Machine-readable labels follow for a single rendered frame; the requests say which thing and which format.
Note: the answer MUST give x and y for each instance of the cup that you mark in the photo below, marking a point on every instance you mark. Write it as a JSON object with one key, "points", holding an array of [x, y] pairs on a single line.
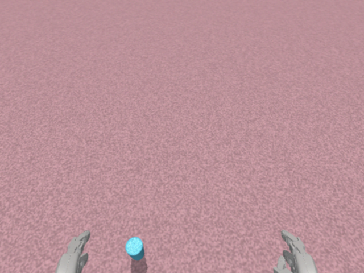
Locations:
{"points": [[134, 247]]}

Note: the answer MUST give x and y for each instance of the right robot hand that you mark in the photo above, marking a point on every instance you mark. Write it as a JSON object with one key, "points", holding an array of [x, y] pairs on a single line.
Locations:
{"points": [[299, 260]]}

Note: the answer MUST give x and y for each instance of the left robot hand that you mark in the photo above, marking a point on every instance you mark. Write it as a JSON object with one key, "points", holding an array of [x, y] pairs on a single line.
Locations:
{"points": [[72, 261]]}

